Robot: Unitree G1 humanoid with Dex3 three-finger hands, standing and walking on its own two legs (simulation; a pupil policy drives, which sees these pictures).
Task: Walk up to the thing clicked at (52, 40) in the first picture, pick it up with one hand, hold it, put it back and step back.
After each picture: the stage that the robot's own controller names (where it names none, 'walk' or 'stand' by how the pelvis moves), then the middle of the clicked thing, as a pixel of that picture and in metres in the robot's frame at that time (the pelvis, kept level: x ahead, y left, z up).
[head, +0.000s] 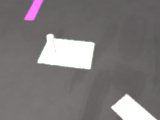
stand; (51, 45) +1.31 +0.39 -0.66
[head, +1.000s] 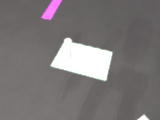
walk; (68, 49) +1.20 +0.17 -0.63
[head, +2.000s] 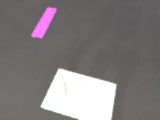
walk; (62, 87) +0.72 +0.15 -0.65
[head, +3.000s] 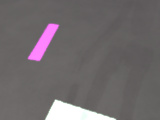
walk; out of the picture +0.40 +0.24 -0.62
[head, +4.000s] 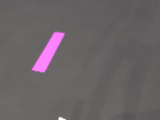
stand; out of the picture +0.26 +0.19 -0.65
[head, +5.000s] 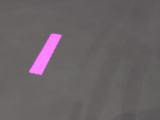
stand; out of the picture +0.25 +0.20 -0.66
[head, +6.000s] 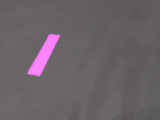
stand; out of the picture +0.24 +0.21 -0.66
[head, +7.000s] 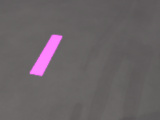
stand; out of the picture +0.24 +0.21 -0.66
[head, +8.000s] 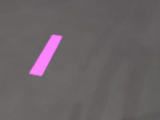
stand; out of the picture +0.24 +0.21 -0.66
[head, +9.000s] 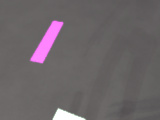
go down; out of the picture +0.26 +0.20 -0.65
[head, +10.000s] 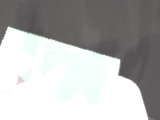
go down; (13, 84) +0.33 +0.23 -0.22
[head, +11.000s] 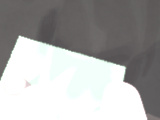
close in; (22, 88) +0.33 +0.23 -0.24
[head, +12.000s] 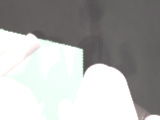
close in; (8, 60) +0.43 +0.14 -0.24
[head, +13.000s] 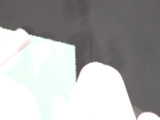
close; out of the picture +0.43 +0.15 -0.25
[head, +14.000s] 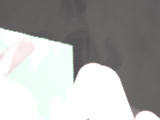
lift; (4, 64) +0.40 +0.13 -0.26
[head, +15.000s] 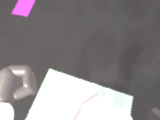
lift; (82, 108) +0.34 +0.02 -0.51
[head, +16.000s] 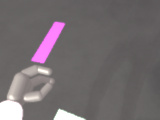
go down; out of the picture +0.25 -0.01 -0.70
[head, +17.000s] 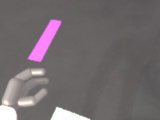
go down; out of the picture +0.24 -0.02 -0.69
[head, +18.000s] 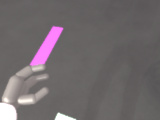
stand; out of the picture +0.22 -0.02 -0.70
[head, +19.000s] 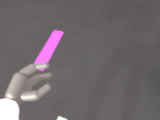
stand; out of the picture +0.21 -0.03 -0.71
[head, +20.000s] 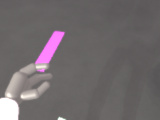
stand; out of the picture +0.21 -0.03 -0.72
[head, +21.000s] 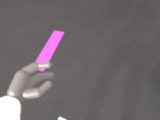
stand; out of the picture +0.21 -0.03 -0.72
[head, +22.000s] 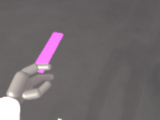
stand; out of the picture +0.22 -0.02 -0.72
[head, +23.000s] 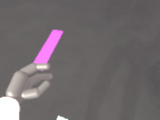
stand; out of the picture +0.24 -0.02 -0.72
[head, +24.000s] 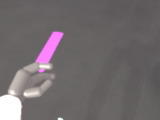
stand; out of the picture +0.25 -0.01 -0.72
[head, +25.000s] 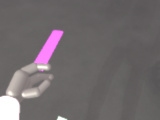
stand; out of the picture +0.26 +0.00 -0.72
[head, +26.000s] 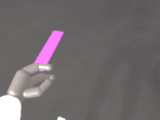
stand; out of the picture +0.28 +0.01 -0.72
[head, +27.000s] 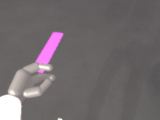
stand; out of the picture +0.30 +0.01 -0.72
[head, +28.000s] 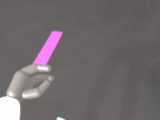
stand; out of the picture +0.32 +0.03 -0.72
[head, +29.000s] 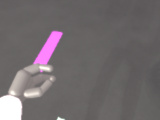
stand; out of the picture +0.34 +0.04 -0.72
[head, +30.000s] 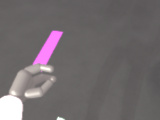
close; out of the picture +0.36 +0.05 -0.72
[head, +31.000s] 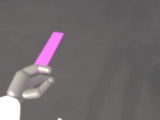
close; out of the picture +0.38 +0.06 -0.72
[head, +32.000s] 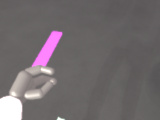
close; out of the picture +0.40 +0.08 -0.72
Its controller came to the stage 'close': yes
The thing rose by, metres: 0.00
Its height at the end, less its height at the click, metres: -0.09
